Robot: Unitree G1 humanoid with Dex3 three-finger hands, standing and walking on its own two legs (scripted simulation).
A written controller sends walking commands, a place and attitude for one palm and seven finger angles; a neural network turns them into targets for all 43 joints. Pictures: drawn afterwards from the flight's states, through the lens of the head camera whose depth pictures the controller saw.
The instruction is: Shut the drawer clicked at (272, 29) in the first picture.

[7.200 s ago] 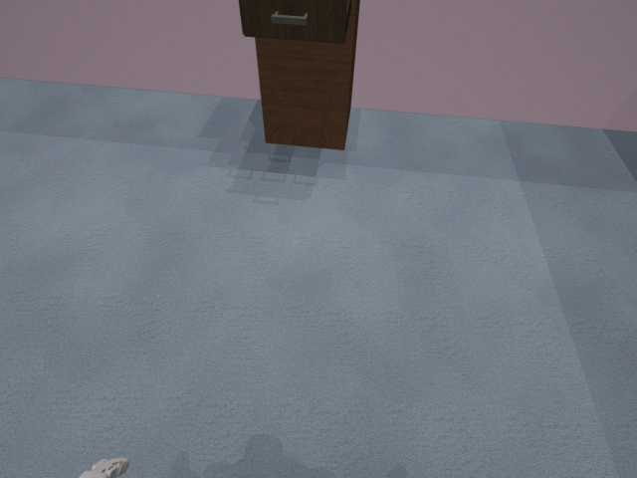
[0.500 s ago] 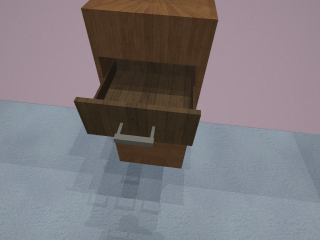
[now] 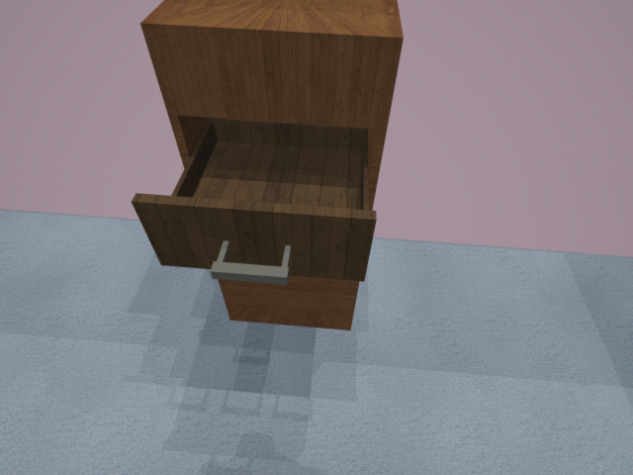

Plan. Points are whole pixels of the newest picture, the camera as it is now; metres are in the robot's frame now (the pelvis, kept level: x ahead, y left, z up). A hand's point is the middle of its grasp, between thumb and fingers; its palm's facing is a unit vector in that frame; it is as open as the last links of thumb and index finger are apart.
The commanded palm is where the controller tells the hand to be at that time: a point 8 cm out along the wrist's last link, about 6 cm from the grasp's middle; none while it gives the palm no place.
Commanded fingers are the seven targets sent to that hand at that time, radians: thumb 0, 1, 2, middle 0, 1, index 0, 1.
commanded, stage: look again from close up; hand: left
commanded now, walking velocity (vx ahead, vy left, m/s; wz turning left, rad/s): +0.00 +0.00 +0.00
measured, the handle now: (253, 261) +0.44 +0.13 -0.03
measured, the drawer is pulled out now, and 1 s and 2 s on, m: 0.25 0.25 0.25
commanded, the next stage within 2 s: shuffle to correct the standing spot in 0.54 s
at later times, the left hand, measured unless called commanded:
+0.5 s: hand out of the picture +0.03 +0.20 -0.18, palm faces +0.03 -0.98 -0.20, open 7.4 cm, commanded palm none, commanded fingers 0.00 0.90 0.90 -0.20 -0.30 -0.20 -0.30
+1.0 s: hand out of the picture +0.02 +0.19 -0.19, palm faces -0.02 -0.98 -0.18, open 7.4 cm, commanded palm none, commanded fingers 0.00 0.90 0.90 -0.20 -0.30 -0.20 -0.30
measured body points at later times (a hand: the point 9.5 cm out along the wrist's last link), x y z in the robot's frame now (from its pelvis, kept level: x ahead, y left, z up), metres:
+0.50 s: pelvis +0.02 +0.03 -0.01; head +0.02 +0.03 +0.44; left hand +0.03 +0.25 -0.17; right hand +0.05 -0.20 -0.16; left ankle +0.04 +0.11 -0.74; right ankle -0.02 -0.10 -0.74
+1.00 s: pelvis +0.04 +0.01 -0.01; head +0.07 +0.02 +0.44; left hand +0.02 +0.24 -0.17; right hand +0.04 -0.22 -0.17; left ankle +0.04 +0.11 -0.74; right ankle -0.01 -0.09 -0.74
